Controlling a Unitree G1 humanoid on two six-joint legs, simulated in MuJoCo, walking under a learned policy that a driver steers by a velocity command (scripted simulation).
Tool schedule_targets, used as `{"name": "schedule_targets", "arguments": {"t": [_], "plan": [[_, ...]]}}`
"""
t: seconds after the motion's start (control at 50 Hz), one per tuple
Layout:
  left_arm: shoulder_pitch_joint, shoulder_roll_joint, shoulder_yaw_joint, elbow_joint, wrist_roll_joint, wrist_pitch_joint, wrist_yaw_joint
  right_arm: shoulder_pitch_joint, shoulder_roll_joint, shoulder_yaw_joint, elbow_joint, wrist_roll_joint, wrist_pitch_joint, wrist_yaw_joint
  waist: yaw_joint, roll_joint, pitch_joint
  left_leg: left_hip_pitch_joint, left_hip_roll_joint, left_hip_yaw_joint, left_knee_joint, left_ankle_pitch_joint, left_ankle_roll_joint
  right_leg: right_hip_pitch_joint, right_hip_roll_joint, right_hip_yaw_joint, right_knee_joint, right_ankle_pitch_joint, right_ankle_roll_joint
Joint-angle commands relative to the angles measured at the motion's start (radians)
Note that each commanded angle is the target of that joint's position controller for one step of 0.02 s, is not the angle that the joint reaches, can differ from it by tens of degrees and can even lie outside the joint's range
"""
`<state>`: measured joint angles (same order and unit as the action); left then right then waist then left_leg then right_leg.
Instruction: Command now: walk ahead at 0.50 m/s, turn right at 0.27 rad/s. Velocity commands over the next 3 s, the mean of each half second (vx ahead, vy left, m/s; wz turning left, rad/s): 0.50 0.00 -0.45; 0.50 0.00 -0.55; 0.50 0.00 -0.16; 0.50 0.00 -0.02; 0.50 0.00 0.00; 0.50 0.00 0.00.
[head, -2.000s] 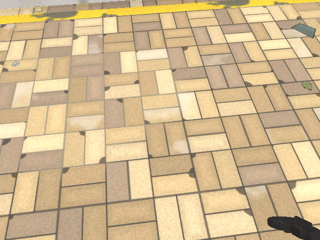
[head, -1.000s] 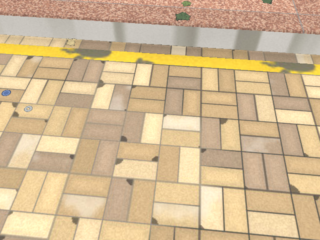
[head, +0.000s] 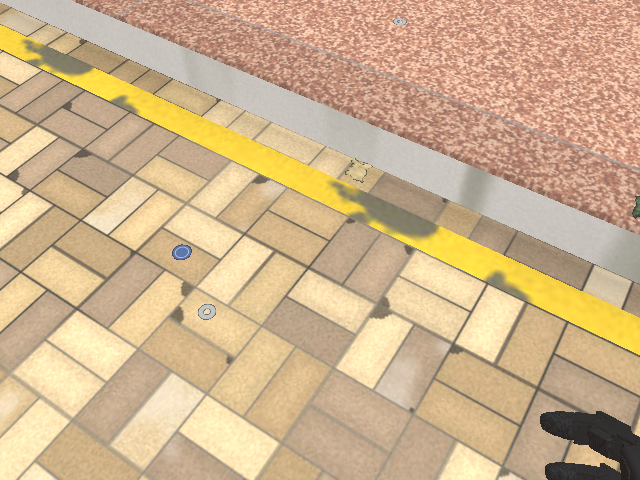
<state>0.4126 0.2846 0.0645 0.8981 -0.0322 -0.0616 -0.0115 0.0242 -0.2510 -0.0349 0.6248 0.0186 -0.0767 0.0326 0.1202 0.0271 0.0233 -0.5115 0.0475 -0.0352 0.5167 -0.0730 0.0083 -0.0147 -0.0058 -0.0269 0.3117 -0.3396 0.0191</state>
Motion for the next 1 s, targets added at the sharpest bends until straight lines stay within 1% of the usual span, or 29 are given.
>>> {"name": "schedule_targets", "arguments": {"t": [0.02,0.04,0.06,0.08,0.1,0.12,0.14,0.18,0.24,0.32,0.38,0.44,0.48,0.5,0.52,0.54,0.56,0.58,0.6,0.62,0.64,0.66,0.68,0.74,0.8,0.84,0.9,0.94,1.0], "plan": [[-0.064,0.147,0.024,-0.064,0.004,-0.007,0.009,0.228,-0.191,-0.081,0.0,-0.012,-0.02,-0.015,-0.209,-0.107,-0.138,0.444,0.002,0.002,-0.054,0.013,0.061,-0.167,-0.155,0.121,0.218,0.469,-0.12],[-0.068,0.063,-0.006,-0.102,0.038,-0.011,0.008,0.403,-0.274,-0.102,0.018,-0.033,-0.014,-0.031,-0.27,0.051,-0.309,0.73,0.231,-0.228,-0.02,0.031,0.126,-0.368,-0.074,0.059,0.554,0.16,-0.07],[0.036,0.008,-0.021,-0.121,0.011,-0.027,0.009,0.414,-0.305,-0.103,0.028,-0.042,-0.004,-0.026,-0.211,0.3,-0.402,0.89,0.397,-0.619,-0.148,-0.196,0.25,-0.66,0.025,0.077,0.822,-0.267,-0.038],[-0.009,0.116,0.007,-0.106,-0.012,-0.028,0.011,0.386,-0.215,-0.081,0.026,-0.03,-0.005,-0.022,-0.231,0.177,-0.296,0.803,0.36,-0.602,-0.198,-0.319,0.231,-0.752,-0.024,0.148,0.939,-0.232,-0.037],[-0.074,0.142,0.018,-0.125,-0.016,-0.026,0.01,0.335,-0.169,-0.065,0.03,-0.018,-0.009,-0.022,-0.22,0.143,-0.18,0.698,0.327,-0.453,-0.215,-0.301,0.201,-0.789,-0.058,0.136,0.95,-0.14,-0.044],[-0.099,0.13,0.018,-0.124,-0.008,-0.019,0.013,0.272,-0.138,-0.054,0.032,-0.019,-0.013,-0.018,-0.187,0.092,-0.123,0.587,0.284,-0.353,-0.245,-0.219,0.184,-0.752,-0.092,0.123,0.928,-0.062,-0.039],[-0.11,0.121,0.023,-0.126,0.003,-0.01,0.014,0.223,-0.108,-0.047,0.037,-0.023,-0.017,-0.014,-0.16,0.094,-0.072,0.5,0.25,-0.269,-0.279,-0.148,0.177,-0.723,-0.114,0.125,0.887,-0.006,-0.033],[-0.093,0.083,0.021,-0.126,-0.002,0.014,0.009,0.178,-0.093,-0.049,0.051,-0.03,-0.031,-0.016,-0.119,0.104,-0.041,0.4,0.226,-0.156,-0.337,-0.044,0.173,-0.649,-0.137,0.126,0.856,0.054,-0.021],[-0.144,0.057,0.018,-0.157,0.005,0.034,0.007,0.18,-0.119,-0.063,0.08,-0.034,-0.043,-0.028,-0.108,0.051,-0.006,0.383,0.235,-0.043,-0.375,0.081,0.186,-0.689,-0.141,0.133,0.786,0.14,-0.001],[-0.243,0.036,0.006,-0.194,0.01,0.031,-0.016,0.2,-0.157,-0.075,0.11,-0.032,-0.035,-0.042,-0.135,0.031,0.023,0.403,0.212,0.102,-0.389,0.114,0.165,-0.675,-0.128,0.096,0.558,0.328,-0.003],[-0.346,0.032,-0.002,-0.235,0.013,0.029,-0.034,0.24,-0.188,-0.086,0.133,-0.02,-0.023,-0.048,-0.173,0.015,0.054,0.448,0.228,0.163,-0.386,0.111,0.15,-0.658,-0.113,0.043,0.43,0.362,-0.026],[-0.402,0.05,0.002,-0.273,0.012,0.032,-0.048,0.268,-0.213,-0.096,0.156,-0.001,-0.005,-0.048,-0.181,0.02,0.071,0.543,0.254,0.197,-0.335,0.176,0.127,-0.662,-0.096,0.007,0.361,0.281,-0.064],[-0.378,0.077,0.016,-0.286,0.014,0.036,-0.051,0.26,-0.242,-0.104,0.16,0.008,0.008,-0.05,-0.149,0.045,0.033,0.585,0.257,0.228,-0.223,0.463,0.106,-0.576,-0.043,-0.048,0.344,0.18,-0.103],[-0.31,0.102,0.031,-0.277,0.013,0.039,-0.049,0.253,-0.257,-0.108,0.158,0.014,0.017,-0.052,-0.105,0.059,-0.017,0.588,0.247,0.246,-0.107,0.633,0.093,-0.474,0.001,-0.082,0.34,0.135,-0.127],[-0.165,0.143,0.058,-0.241,0.009,0.041,-0.043,0.237,-0.253,-0.104,0.155,0.02,0.025,-0.053,-0.02,0.043,-0.091,0.539,0.212,0.279,0.09,0.701,0.065,-0.275,0.055,-0.105,0.279,0.175,-0.161],[0.008,0.222,0.096,-0.194,0.007,0.05,-0.025,0.256,-0.221,-0.09,0.146,0.003,0.022,-0.057,0.051,-0.018,-0.184,0.333,0.173,0.285,0.371,0.502,0.017,0.031,0.033,-0.004,0.26,0.215,-0.205],[-0.011,0.354,0.116,-0.196,-0.004,0.047,-0.013,0.349,-0.068,-0.041,0.086,-0.047,0.0,-0.046,-0.071,-0.32,-0.242,-0.139,-0.018,0.231,0.752,-0.431,-0.058,0.357,-0.238,0.552,0.181,0.099,-0.386],[0.017,0.293,0.092,-0.24,0.007,0.028,-0.02,0.272,-0.118,-0.038,0.075,-0.014,-0.041,-0.035,-0.011,-0.209,-0.414,-0.253,-0.072,-0.031,0.884,-0.545,-0.047,0.43,-0.332,0.879,0.0,-0.076,-0.455],[-0.009,0.225,0.072,-0.228,0.016,0.011,-0.026,0.159,-0.181,-0.055,0.046,0.029,-0.06,-0.028,0.013,-0.133,-0.276,-0.343,-0.025,-0.053,0.882,-0.449,-0.021,0.357,-0.313,0.754,-0.036,-0.022,-0.394],[-0.058,0.197,0.064,-0.229,0.012,0.002,-0.024,0.139,-0.168,-0.048,0.041,0.021,-0.072,-0.032,-0.024,-0.086,-0.187,-0.327,0.017,-0.049,0.804,-0.361,-0.003,0.221,-0.272,0.634,-0.027,0.052,-0.361],[-0.133,0.157,0.051,-0.241,0.012,0.001,-0.021,0.143,-0.17,-0.052,0.056,-0.008,-0.073,-0.041,-0.07,-0.048,-0.124,-0.259,0.052,-0.051,0.716,-0.305,-0.005,0.076,-0.232,0.53,-0.026,0.159,-0.331],[-0.18,0.13,0.04,-0.26,0.025,0.001,-0.016,0.165,-0.182,-0.06,0.064,-0.021,-0.063,-0.043,-0.11,-0.068,-0.105,-0.176,0.074,-0.06,0.66,-0.265,-0.008,-0.03,-0.203,0.464,-0.042,0.253,-0.32],[-0.199,0.125,0.038,-0.273,0.032,0.0,-0.012,0.176,-0.182,-0.063,0.065,-0.025,-0.05,-0.041,-0.129,-0.075,-0.095,-0.129,0.076,-0.059,0.626,-0.246,-0.016,-0.09,-0.187,0.439,-0.064,0.297,-0.32],[-0.175,0.153,0.046,-0.265,0.023,-0.005,0.005,0.149,-0.138,-0.052,0.054,-0.036,-0.025,-0.041,-0.136,-0.057,-0.063,-0.106,0.059,-0.029,0.484,-0.17,-0.056,-0.19,-0.155,0.349,-0.09,0.415,-0.322],[-0.135,0.171,0.052,-0.25,0.017,-0.001,0.021,0.036,-0.105,-0.036,0.025,-0.036,-0.024,-0.036,-0.097,-0.081,-0.027,-0.088,0.022,-0.022,0.253,0.033,-0.079,-0.23,-0.103,0.289,-0.094,0.362,-0.275],[-0.106,0.175,0.054,-0.24,0.013,0.004,0.027,-0.038,-0.095,-0.029,0.009,-0.027,-0.03,-0.028,-0.066,-0.096,-0.014,-0.04,-0.011,-0.018,0.115,0.129,-0.082,-0.242,-0.087,0.286,-0.088,0.282,-0.249],[-0.054,0.176,0.056,-0.218,0.006,0.011,0.03,-0.104,-0.114,-0.032,-0.013,-0.012,-0.042,-0.014,-0.041,-0.107,-0.007,-0.006,-0.035,-0.035,0.019,0.159,-0.072,-0.196,-0.111,0.344,-0.048,0.229,-0.235],[-0.038,0.16,0.052,-0.206,0.009,0.015,0.033,-0.096,-0.134,-0.037,-0.009,-0.013,-0.049,-0.004,-0.045,-0.12,-0.012,0.003,-0.032,-0.045,-0.025,0.136,-0.051,-0.121,-0.14,0.379,0.004,0.228,-0.222],[-0.05,0.149,0.05,-0.197,0.013,0.019,0.03,0.003,-0.157,-0.051,0.015,-0.018,-0.062,-0.003,-0.098,-0.158,-0.031,0.126,-0.041,-0.008,-0.07,0.037,0.005,-0.073,-0.148,0.396,0.104,0.376,-0.191]]}}
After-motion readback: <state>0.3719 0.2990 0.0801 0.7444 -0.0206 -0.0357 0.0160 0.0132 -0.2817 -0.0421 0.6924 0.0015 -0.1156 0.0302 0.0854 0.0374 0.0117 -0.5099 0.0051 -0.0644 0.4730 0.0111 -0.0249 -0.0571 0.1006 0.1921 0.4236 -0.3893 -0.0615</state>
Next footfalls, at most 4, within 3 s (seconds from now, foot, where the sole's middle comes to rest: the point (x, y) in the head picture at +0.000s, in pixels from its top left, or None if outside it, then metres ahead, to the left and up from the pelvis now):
0.02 left None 0.17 0.13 -0.77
0.54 right None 0.40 -0.18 -0.77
1.02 left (431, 359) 0.74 -0.13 -0.77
1.52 right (587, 352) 0.80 -0.48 -0.77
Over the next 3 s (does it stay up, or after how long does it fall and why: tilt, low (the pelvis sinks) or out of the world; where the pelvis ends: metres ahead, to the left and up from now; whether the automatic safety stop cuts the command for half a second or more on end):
stays up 1.45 -0.75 0.17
